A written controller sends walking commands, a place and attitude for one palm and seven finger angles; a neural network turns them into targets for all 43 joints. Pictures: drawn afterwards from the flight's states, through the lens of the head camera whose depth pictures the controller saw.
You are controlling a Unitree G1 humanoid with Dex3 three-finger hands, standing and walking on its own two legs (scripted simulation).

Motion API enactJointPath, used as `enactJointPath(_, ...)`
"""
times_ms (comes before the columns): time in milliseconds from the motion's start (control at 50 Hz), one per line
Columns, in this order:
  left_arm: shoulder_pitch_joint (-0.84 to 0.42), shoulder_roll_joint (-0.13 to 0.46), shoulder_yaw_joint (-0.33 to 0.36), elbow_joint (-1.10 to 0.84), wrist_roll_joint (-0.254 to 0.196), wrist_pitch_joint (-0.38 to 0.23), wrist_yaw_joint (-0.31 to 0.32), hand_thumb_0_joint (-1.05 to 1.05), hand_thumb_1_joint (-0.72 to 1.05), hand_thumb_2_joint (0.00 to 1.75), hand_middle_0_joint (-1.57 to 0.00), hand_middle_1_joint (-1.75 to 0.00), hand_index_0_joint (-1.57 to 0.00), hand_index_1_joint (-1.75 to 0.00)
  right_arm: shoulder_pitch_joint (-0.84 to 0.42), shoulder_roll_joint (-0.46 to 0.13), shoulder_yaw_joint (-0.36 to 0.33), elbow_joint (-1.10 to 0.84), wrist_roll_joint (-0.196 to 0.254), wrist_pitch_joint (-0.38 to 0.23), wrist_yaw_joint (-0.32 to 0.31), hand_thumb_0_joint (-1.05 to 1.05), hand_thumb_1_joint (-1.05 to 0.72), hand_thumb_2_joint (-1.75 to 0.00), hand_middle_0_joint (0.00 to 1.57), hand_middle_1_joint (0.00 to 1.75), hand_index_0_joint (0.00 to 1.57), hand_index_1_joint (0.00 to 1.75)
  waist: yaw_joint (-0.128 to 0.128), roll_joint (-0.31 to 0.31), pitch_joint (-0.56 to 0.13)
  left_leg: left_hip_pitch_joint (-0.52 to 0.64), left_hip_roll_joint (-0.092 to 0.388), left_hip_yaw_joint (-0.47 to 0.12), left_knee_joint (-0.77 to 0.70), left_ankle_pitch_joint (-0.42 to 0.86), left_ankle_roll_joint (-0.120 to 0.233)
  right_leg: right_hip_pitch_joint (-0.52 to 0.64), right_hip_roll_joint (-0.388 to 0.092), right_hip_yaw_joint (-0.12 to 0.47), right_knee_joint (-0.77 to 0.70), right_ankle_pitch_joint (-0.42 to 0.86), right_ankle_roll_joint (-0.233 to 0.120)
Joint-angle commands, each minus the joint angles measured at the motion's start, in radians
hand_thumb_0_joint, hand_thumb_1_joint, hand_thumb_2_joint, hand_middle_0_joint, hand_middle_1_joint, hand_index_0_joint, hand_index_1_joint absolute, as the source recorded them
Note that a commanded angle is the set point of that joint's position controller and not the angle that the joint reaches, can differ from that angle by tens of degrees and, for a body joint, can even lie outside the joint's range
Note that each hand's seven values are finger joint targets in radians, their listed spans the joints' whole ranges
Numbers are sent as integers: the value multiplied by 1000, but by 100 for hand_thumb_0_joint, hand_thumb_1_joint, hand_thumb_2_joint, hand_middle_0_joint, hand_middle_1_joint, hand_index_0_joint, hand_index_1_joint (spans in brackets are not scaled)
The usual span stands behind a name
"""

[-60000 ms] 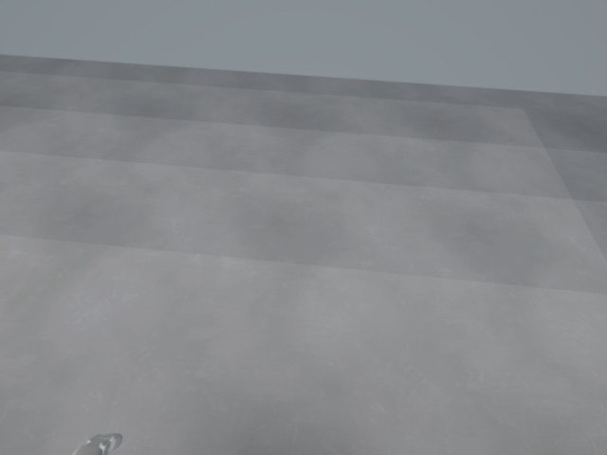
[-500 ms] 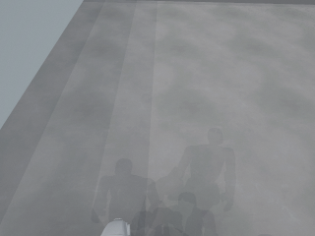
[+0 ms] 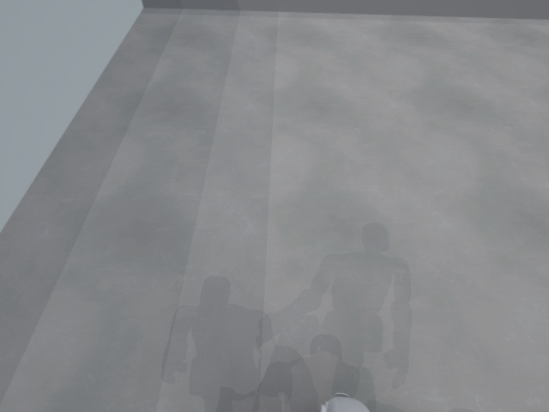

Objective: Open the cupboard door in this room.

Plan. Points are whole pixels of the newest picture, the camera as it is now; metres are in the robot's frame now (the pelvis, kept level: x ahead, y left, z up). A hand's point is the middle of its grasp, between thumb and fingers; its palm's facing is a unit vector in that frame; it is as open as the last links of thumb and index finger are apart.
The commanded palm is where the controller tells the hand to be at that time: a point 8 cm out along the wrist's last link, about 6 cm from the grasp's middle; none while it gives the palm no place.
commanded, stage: turn to face it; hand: left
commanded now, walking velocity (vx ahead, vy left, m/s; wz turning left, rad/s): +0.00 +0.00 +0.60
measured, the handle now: out of the picture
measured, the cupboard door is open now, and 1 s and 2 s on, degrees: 42 42 42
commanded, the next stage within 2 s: none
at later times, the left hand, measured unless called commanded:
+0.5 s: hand out of the picture +0.13 +0.22 -0.20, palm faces +0.30 -0.93 -0.22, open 7.3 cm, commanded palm none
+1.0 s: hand out of the picture +0.11 +0.14 -0.16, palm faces +0.56 -0.79 -0.26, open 7.4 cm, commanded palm none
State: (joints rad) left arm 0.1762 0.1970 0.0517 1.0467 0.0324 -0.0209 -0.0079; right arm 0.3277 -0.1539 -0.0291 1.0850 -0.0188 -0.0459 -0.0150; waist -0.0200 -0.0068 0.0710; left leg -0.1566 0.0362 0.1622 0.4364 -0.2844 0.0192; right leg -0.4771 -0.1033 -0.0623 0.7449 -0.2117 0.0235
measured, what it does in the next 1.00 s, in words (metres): walks ahead, turning left: right foot, then left foot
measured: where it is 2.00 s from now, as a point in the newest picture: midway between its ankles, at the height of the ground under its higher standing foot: outside the picture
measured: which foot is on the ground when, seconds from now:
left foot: down 0.00-0.08, up 0.10-0.38, down 0.40-0.74, up 0.76-1.00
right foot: up 0.00-0.04, down 0.06-0.38, up 0.40-0.72, down 0.74-1.00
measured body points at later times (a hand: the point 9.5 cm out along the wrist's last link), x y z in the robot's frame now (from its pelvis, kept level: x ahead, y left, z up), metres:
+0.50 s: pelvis +0.11 +0.00 -0.02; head +0.15 +0.04 +0.42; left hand +0.11 +0.27 -0.18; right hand +0.30 -0.23 -0.14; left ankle +0.11 +0.10 -0.74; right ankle +0.09 -0.15 -0.67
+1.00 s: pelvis +0.17 -0.04 +0.00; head +0.24 -0.02 +0.44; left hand +0.08 +0.19 -0.14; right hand +0.39 -0.20 -0.16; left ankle +0.07 +0.06 -0.67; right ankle +0.19 -0.14 -0.74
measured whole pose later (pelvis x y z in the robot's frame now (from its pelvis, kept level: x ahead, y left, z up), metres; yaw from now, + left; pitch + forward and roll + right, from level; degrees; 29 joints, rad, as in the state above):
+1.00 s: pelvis +0.17 -0.04 +0.00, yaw +36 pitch +1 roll +3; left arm 0.23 0.17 0.03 0.89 0.03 -0.01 0.02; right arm 0.10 -0.24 -0.07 0.95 -0.01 0.09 0.04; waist -0.01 -0.01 0.13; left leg -0.48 0.02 0.05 1.03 -0.43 -0.07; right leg -0.19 -0.12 -0.22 0.51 -0.34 -0.02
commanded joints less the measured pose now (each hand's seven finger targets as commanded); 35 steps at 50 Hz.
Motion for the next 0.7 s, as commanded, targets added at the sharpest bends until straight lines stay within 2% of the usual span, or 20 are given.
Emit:
enactJointPath(0,103,37,11,-34,-10,-17,3,0,90,90,-20,-30,-20,-30,-5,-157,-34,-46,2,12,-1,0,-90,-90,20,30,20,30,54,114,-53,-142,168,-147,-12,343,64,289,55,-79,-199,104,10)
enactJointPath(20,151,88,25,-28,-10,-26,10,0,90,90,-20,-30,-20,-30,-11,-137,-33,-55,7,16,3,0,-90,-90,20,30,20,30,76,38,-81,-216,121,-126,79,227,23,418,-12,-12,-247,234,-3)
enactJointPath(40,216,173,43,-15,-2,-35,22,0,90,90,-20,-30,-20,-30,11,-94,-29,-67,13,19,12,0,-90,-90,20,30,20,30,98,-173,-144,-364,11,-34,276,-28,-32,578,-225,186,-281,408,-72)
enactJointPath(60,273,234,54,-12,-9,-33,26,0,90,90,-20,-30,-20,-30,14,-83,-33,-84,15,29,12,0,-90,-90,20,30,20,30,117,-311,-185,-402,-41,-36,555,-391,-56,592,-408,310,-376,529,-188)
enactJointPath(80,243,209,51,-19,-13,-30,39,0,90,90,-20,-30,-20,-30,-28,-85,-39,-95,16,41,5,0,-90,-90,20,30,20,30,118,-353,-179,-445,-1,-118,720,-405,-58,558,-422,316,-385,595,-224)
enactJointPath(100,192,183,47,-41,-11,-25,46,0,90,90,-20,-30,-20,-30,-52,-90,-37,-99,16,42,5,0,-90,-90,20,30,20,30,100,-326,-170,-483,30,-150,800,-348,-62,547,-391,270,-364,577,-227)
enactJointPath(140,99,141,35,-81,-10,-16,49,0,90,90,-20,-30,-20,-30,-77,-72,-34,-96,13,57,17,0,-90,-90,20,30,20,30,52,-183,-151,-422,56,-146,769,-250,-67,416,-319,82,-369,459,-161)
enactJointPath(200,17,141,37,-117,-2,-12,45,0,90,90,-20,-30,-20,-30,-63,-45,-30,-101,8,78,34,0,-90,-90,20,30,20,30,4,-181,-82,-329,54,-80,590,-181,-76,266,-284,-60,-393,339,-111)
enactJointPath(280,16,168,52,-133,3,-3,39,0,90,90,-20,-30,-20,-30,-105,-56,-34,-149,6,75,45,0,-90,-90,20,30,20,30,12,-177,-70,-262,23,-16,334,-122,-68,293,-281,-114,-313,310,-92)
enactJointPath(320,9,187,58,-147,-8,2,32,0,90,90,-20,-30,-20,-30,-75,-102,-43,-165,0,70,46,0,-90,-90,20,30,20,30,-18,-126,-100,-136,-4,12,159,19,-62,274,-259,-162,-195,300,-54)
enactJointPath(340,12,175,53,-161,-14,7,28,0,90,90,-20,-30,-20,-30,-18,-165,-59,-162,-4,63,47,0,-90,-90,20,30,20,30,-53,4,-151,17,26,-46,54,176,-42,189,-230,-180,-41,219,-13)
enactJointPath(360,11,110,42,-203,-26,16,19,0,90,90,-20,-30,-20,-30,39,-296,-90,-174,-16,54,39,0,-90,-90,20,30,20,30,-86,347,-190,142,314,-474,-29,535,114,-67,-67,-197,227,-312,74)
enactJointPath(380,-72,103,23,-252,-15,24,24,0,90,90,-20,-30,-20,-30,93,-346,-97,-165,-9,61,27,0,-90,-90,20,30,20,30,-114,296,-221,132,432,-590,-59,672,213,-124,-17,-46,387,-510,66)
enactJointPath(400,-87,94,26,-255,-10,29,30,0,90,90,-20,-30,-20,-30,61,-349,-98,-174,-8,54,14,0,-90,-90,20,30,20,30,-91,212,-226,132,423,-592,-62,582,216,-179,-15,22,477,-440,63)
enactJointPath(440,-82,104,34,-217,-7,32,28,0,90,90,-20,-30,-20,-30,-55,-300,-87,-206,-7,51,0,0,-90,-90,20,30,20,30,-49,251,-156,23,312,-460,-64,500,162,-185,-24,81,521,-285,71)
enactJointPath(480,-29,106,35,-190,-9,37,18,0,90,90,-20,-30,-20,-30,-123,-270,-76,-233,-5,42,-1,0,-90,-90,20,30,20,30,-2,172,-151,18,239,-340,-51,552,131,-142,-14,70,470,-200,79)
enactJointPath(500,-20,107,35,-188,-11,39,17,0,90,90,-20,-30,-20,-30,-126,-271,-75,-236,-6,40,0,0,-90,-90,20,30,20,30,0,159,-158,19,227,-323,-44,578,129,-116,-3,63,429,-201,80)
enactJointPath(600,-32,96,26,-220,-15,41,18,0,90,90,-20,-30,-20,-30,-148,-293,-89,-251,-10,54,10,0,-90,-90,20,30,20,30,-5,135,-164,-12,208,-351,-38,460,139,12,50,34,146,-230,71)
enactJointPath(640,2,100,26,-221,-18,36,19,0,90,90,-20,-30,-20,-30,-184,-295,-93,-261,-9,63,13,0,-90,-90,20,30,20,30,5,162,-161,-51,192,-375,-17,435,131,96,79,12,19,-209,63)
enactJointPath(680,81,115,31,-211,-18,23,20,0,90,90,-20,-30,-20,-30,-227,-287,-95,-272,-2,70,15,0,-90,-90,20,30,20,30,42,153,-169,-125,163,-378,48,380,99,244,95,-4,-180,-75,54)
